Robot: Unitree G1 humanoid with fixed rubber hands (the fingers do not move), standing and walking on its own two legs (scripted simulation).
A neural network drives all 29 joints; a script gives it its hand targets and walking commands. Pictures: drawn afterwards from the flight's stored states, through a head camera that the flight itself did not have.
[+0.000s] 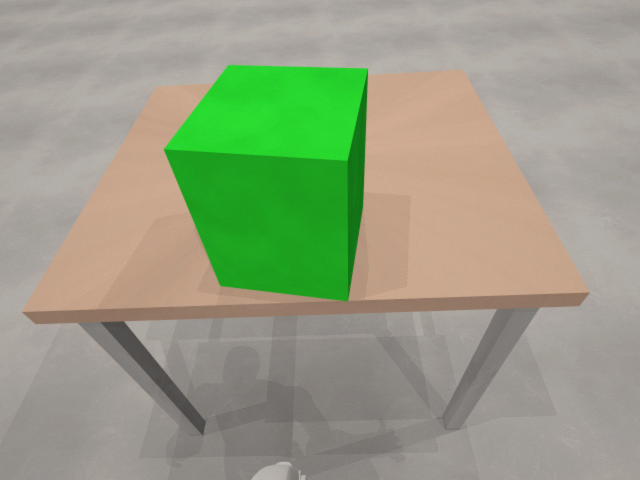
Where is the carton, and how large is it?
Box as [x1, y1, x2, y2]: [164, 65, 367, 300]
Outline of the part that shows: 228,65 164,148 167,158 220,285 347,300 362,209 367,68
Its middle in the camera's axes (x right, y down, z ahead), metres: -0.05 -0.09 +0.57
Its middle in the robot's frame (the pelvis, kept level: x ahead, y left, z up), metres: +0.51 +0.08 +0.12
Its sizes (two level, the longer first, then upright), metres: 0.210 0.200 0.250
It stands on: a table, 0.72 m high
